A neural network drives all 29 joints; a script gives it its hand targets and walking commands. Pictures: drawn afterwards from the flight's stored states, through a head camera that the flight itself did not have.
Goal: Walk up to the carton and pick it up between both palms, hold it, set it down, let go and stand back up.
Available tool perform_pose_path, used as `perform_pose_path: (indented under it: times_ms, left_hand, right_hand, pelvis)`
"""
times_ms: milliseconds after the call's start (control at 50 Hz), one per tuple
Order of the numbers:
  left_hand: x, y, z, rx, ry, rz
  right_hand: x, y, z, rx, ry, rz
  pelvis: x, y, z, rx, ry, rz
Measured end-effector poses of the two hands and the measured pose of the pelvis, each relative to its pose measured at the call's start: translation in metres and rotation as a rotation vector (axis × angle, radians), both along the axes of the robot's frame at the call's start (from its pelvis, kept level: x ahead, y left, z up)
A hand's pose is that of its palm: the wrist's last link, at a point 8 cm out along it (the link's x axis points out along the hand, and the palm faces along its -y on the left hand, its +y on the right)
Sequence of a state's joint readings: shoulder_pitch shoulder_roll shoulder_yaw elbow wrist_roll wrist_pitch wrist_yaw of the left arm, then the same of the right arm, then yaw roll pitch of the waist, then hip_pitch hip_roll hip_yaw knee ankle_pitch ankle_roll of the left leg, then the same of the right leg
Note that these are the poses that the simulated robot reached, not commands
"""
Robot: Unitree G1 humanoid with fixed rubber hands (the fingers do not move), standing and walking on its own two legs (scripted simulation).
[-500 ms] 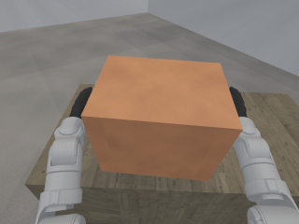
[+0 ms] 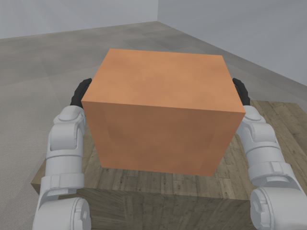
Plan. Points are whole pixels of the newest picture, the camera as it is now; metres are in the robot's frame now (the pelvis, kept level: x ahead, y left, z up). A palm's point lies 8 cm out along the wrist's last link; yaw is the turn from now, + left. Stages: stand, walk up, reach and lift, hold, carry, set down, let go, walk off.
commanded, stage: reach and lift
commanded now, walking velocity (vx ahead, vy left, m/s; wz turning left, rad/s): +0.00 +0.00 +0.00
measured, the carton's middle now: (160, 112) +0.41 -0.01 +0.14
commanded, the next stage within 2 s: hold in 0.82 s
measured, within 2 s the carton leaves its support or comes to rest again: neither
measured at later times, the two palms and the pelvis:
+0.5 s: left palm (77, 103) +0.37 +0.20 +0.20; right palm (242, 97) +0.38 -0.21 +0.22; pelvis +0.01 +0.00 +0.00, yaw +0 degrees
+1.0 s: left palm (68, 97) +0.35 +0.20 +0.23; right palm (247, 88) +0.37 -0.21 +0.25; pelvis -0.01 -0.01 +0.00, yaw +0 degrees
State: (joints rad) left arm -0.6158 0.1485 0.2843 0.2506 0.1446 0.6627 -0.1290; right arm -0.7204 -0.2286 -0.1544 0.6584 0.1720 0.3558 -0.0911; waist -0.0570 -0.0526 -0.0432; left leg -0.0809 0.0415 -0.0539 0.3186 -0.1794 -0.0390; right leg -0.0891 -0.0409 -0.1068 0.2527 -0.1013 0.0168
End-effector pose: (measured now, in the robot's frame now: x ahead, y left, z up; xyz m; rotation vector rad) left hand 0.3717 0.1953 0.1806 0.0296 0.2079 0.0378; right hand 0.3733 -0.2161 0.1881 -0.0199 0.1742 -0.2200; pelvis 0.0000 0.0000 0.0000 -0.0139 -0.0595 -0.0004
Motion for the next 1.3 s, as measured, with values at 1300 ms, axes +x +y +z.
perform_pose_path:
  times_ms: [1300]
  left_hand:
    - [-0.013,0.003,0.053,-0.038,-0.018,0.04]
  right_hand:
    - [0.0,0.002,0.063,-0.005,-0.005,0.05]
  pelvis:
    - [-0.003,-0.007,-0.001,-0.002,0.033,-0.011]
